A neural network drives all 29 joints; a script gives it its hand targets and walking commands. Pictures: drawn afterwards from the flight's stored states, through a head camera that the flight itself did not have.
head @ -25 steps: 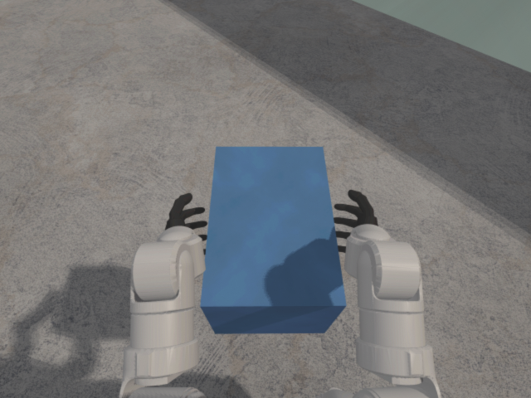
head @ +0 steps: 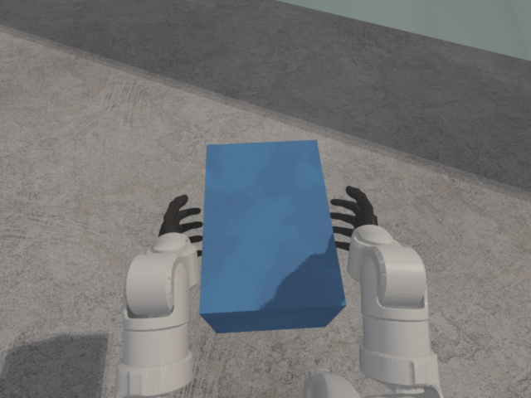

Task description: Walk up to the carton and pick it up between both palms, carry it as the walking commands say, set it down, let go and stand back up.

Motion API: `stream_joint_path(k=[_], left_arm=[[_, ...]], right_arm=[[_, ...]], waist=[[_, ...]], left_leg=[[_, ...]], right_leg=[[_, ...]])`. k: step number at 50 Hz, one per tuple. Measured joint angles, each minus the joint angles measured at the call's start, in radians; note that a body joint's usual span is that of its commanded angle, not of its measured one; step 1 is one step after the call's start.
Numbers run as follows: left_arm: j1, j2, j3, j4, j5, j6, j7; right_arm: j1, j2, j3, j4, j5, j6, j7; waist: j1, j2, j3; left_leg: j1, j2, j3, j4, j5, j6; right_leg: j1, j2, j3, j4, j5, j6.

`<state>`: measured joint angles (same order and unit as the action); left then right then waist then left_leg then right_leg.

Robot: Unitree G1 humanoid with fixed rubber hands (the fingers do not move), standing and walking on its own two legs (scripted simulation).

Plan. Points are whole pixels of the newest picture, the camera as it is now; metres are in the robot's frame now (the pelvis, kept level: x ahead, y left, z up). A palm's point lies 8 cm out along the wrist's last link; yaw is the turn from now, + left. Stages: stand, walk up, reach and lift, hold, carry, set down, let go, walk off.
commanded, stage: carry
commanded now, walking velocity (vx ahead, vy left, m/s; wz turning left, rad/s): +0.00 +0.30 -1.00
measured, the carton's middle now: (266, 236) +0.36 +0.02 -0.01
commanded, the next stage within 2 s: none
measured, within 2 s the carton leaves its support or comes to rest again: neither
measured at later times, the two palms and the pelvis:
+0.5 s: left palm (202, 236) +0.31 +0.12 +0.07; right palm (389, 323) +0.20 -0.12 +0.09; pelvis -0.02 +0.13 +0.00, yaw -26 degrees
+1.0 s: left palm (246, 265) +0.28 +0.05 +0.06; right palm out of the picture +0.07 -0.09 +0.07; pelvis +0.01 +0.24 +0.00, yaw -56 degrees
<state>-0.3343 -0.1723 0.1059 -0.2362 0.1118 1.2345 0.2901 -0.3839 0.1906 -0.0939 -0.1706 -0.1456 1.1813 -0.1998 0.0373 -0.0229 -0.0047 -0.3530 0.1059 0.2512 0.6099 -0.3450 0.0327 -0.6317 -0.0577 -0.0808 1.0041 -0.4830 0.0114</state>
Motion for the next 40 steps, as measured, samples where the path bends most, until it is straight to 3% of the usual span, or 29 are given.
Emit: stream_joint_path(k=[4, 8, 10, 13, 16, 20, 22, 23, 24, 27, 30, 35, 39, 40], left_arm=[[-0.025, -0.008, -0.007, 0.014, -0.03, 0.0, 0.038], [-0.076, -0.027, 0.004, 0.084, -0.011, -0.013, 0.031], [-0.081, -0.03, 0.005, 0.136, 0.01, -0.025, 0.008], [-0.052, -0.019, -0.004, 0.158, 0.008, -0.014, -0.003], [-0.037, -0.013, -0.015, 0.121, 0.001, -0.015, -0.003], [-0.044, -0.016, -0.016, 0.079, 0.024, -0.025, -0.022], [-0.048, -0.018, -0.016, 0.071, 0.037, -0.022, -0.031], [-0.05, -0.018, -0.014, 0.07, 0.042, -0.021, -0.035], [-0.046, -0.016, -0.012, 0.07, 0.044, -0.02, -0.037], [-0.006, -0.002, -0.005, 0.061, 0.03, -0.002, -0.029], [0.012, 0.004, -0.012, 0.036, -0.013, 0.019, 0.017], [-0.028, -0.009, -0.004, 0.04, -0.032, 0.016, 0.05], [-0.067, -0.023, 0.016, 0.085, -0.011, 0.004, 0.029], [-0.074, -0.027, 0.013, 0.108, -0.001, -0.007, 0.018]], right_arm=[[-0.009, 0.003, -0.017, -0.009, -0.022, -0.001, -0.002], [-0.018, 0.005, -0.054, 0.001, -0.038, -0.003, -0.008], [0.003, -0.002, -0.057, 0.021, -0.026, -0.008, -0.018], [0.03, -0.012, -0.037, 0.039, 0.011, 0.008, -0.05], [0.023, -0.01, -0.033, 0.017, 0.036, 0.011, -0.075], [0.001, -0.001, -0.042, -0.011, 0.031, -0.004, -0.067], [-0.004, 0.0, -0.047, -0.016, 0.029, -0.004, -0.061], [-0.005, 0.001, -0.047, -0.014, 0.027, -0.005, -0.058], [-0.004, 0.002, -0.043, -0.007, 0.023, -0.007, -0.051], [0.003, -0.001, -0.018, 0.04, 0.004, -0.002, -0.014], [0.018, -0.007, -0.003, 0.035, 0.0, 0.005, 0.007], [-0.001, 0.0, -0.021, 0.023, -0.016, -0.004, -0.003], [-0.011, 0.003, -0.039, 0.023, -0.02, 0.0, -0.023], [-0.006, 0.001, -0.046, 0.024, -0.017, -0.004, -0.028]], waist=[[0.008, 0.024, -0.003], [-0.004, 0.06, -0.03], [-0.009, 0.07, -0.02], [-0.024, 0.051, -0.003], [-0.036, 0.022, 0.008], [-0.051, -0.011, -0.002], [-0.055, -0.018, -0.021], [-0.058, -0.027, -0.03], [-0.056, -0.038, -0.034], [-0.021, -0.03, -0.049], [0.002, -0.012, -0.042], [-0.003, 0.004, -0.036], [-0.026, 0.024, -0.057], [-0.026, 0.047, -0.054]], left_leg=[[0.016, 0.033, 0.079, 0.034, -0.028, 0.013], [-0.046, 0.064, 0.106, 0.185, -0.097, 0.017], [-0.124, 0.023, -0.013, 0.354, -0.171, -0.028], [-0.215, -0.031, -0.139, 0.534, -0.139, -0.062], [-0.233, -0.032, -0.197, 0.452, -0.086, -0.081], [-0.177, -0.044, -0.229, 0.224, -0.076, -0.076], [-0.104, -0.051, -0.211, 0.057, -0.066, -0.065], [-0.074, -0.057, -0.19, -0.018, 0.0, -0.058], [-0.067, -0.063, -0.166, -0.04, 0.087, -0.05], [-0.047, -0.027, -0.074, -0.024, 0.08, -0.023], [-0.007, 0.01, 0.003, -0.05, 0.064, -0.006], [-0.006, 0.054, 0.106, -0.006, 0.034, 0.009], [-0.063, 0.082, 0.16, 0.133, -0.043, 0.015], [-0.095, 0.091, 0.131, 0.196, -0.069, -0.006]], right_leg=[[0.09, 0.012, -0.085, -0.095, 0.05, -0.024], [0.224, 0.044, -0.108, -0.336, 0.162, -0.062], [0.207, 0.049, -0.081, -0.323, 0.16, -0.067], [0.212, 0.046, -0.014, -0.379, 0.203, -0.047], [0.197, 0.041, 0.058, -0.427, 0.26, -0.022], [0.151, 0.031, 0.153, -0.443, 0.302, 0.021], [0.124, 0.031, 0.199, -0.438, 0.313, 0.047], [0.11, 0.029, 0.223, -0.426, 0.312, 0.056], [0.094, 0.023, 0.237, -0.397, 0.274, 0.042], [-0.001, 0.016, 0.116, -0.111, 0.05, 0.013], [-0.026, 0.009, 0.012, 0.079, 0.024, 0.015], [0.083, 0.012, -0.064, -0.056, 0.042, -0.003], [0.234, 0.029, -0.074, -0.323, 0.116, -0.051], [0.223, 0.041, -0.067, -0.322, 0.114, -0.066]])
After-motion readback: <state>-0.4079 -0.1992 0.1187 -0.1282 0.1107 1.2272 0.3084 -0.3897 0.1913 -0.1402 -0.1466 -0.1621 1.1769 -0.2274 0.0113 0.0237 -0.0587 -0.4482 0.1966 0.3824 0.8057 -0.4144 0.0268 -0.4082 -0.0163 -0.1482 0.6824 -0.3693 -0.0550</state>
